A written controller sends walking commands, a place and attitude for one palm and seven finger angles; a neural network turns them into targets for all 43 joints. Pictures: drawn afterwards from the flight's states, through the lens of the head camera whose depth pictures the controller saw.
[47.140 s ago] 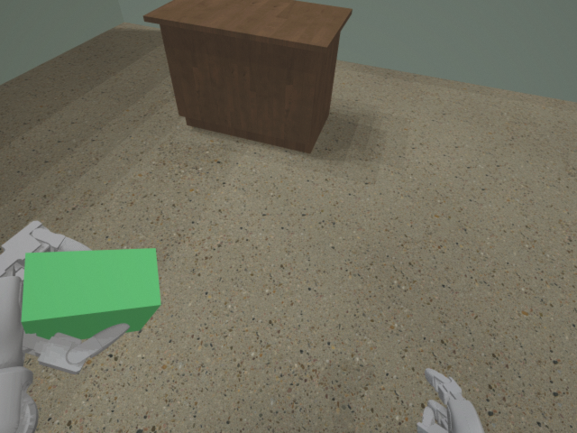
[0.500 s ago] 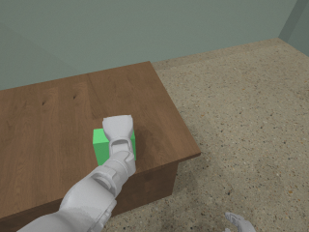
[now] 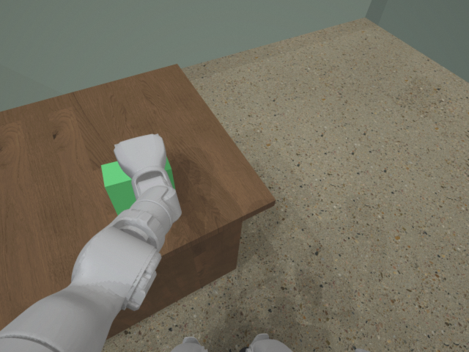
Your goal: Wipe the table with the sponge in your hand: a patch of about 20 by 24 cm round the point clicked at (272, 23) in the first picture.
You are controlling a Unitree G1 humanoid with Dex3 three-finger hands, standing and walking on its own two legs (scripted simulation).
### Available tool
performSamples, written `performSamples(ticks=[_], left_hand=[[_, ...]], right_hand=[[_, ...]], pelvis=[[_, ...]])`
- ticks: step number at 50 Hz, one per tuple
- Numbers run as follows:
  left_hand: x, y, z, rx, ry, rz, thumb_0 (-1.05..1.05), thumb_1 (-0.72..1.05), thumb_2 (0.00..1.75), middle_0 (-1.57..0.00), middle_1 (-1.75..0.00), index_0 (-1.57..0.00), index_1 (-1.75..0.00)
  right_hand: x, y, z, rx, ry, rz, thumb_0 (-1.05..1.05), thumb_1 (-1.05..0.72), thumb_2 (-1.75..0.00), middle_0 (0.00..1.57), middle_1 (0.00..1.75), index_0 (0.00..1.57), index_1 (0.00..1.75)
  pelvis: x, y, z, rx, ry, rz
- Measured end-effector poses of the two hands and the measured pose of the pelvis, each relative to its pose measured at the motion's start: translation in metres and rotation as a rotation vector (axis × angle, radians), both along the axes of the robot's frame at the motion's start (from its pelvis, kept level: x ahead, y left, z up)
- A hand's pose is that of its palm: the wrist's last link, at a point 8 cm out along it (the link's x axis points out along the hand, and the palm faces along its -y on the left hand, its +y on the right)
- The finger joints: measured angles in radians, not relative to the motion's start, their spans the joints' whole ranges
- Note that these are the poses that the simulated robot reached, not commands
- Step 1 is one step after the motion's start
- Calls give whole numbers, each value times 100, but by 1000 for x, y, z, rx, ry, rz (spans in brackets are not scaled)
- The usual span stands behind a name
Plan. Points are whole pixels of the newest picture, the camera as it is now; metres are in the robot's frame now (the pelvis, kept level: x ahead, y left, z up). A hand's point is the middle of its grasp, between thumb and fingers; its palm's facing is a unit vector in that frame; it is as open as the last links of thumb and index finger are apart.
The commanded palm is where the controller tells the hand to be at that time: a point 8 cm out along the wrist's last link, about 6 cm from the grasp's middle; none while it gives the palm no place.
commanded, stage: wipe forward along the third lane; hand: left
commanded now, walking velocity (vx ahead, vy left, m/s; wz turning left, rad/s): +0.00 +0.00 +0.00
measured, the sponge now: (143, 191) +0.44 +0.17 -0.03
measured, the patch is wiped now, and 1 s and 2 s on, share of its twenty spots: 0.90 1.00 1.00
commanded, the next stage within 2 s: wipe back along the third lane in 0.80 s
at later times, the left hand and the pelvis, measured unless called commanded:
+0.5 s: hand (141, 153) +0.50 +0.17 +0.01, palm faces -0.09 +0.00 -1.00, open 10.2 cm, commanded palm +0.50 +0.17 +0.03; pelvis +0.02 +0.01 -0.01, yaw -1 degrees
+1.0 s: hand (133, 137) +0.55 +0.19 +0.01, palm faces -0.09 +0.01 -1.00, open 10.2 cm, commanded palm +0.53 +0.17 +0.03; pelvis +0.03 +0.03 -0.01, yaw -3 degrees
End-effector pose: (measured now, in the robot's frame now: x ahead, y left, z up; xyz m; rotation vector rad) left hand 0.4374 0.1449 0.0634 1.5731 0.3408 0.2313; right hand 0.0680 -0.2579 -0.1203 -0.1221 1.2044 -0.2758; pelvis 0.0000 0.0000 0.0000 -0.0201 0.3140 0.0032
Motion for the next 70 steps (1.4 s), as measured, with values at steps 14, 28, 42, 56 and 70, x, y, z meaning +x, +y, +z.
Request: performSamples(ticks=[14, 28, 42, 56, 70], left_hand=[[39, 11, 0, -6, 15, 16, 1, -56, 106, -76, -132, -77, -133], [56, 21, -1, -14, 12, 20, 0, -56, 106, -77, -131, -78, -132], [88, 37, 1, -10, 14, 35, 1, -56, 106, -76, -132, -77, -133], [94, 41, -3, 3, -3, -6, 1, -55, 106, -74, -135, -75, -136], [82, 42, -2, -17, -25, -32, 0, -50, 105, -68, -141, -68, -142]], right_hand=[[-9, 6, 1, 0, 23, -13, 1, -90, -90, 20, 30, 20, 30], [14, 16, 1, 5, 5, 19, 1, -90, -90, 20, 30, 20, 30], [-18, 18, 2, -29, 83, -21, 1, -90, -90, 20, 30, 20, 30], [-44, 38, 2, 23, 177, -68, 1, -90, -90, 20, 30, 20, 30], [47, 50, 12, 65, 78, 18, 1, -90, -90, 20, 30, 20, 30]], pelvis=[[13, 6, -3, -15, 56, -18], [24, 13, -6, -29, 81, -14], [21, 21, -12, -44, 124, -13], [33, 33, -10, -52, 127, -27], [62, 42, 5, -51, 87, -17]])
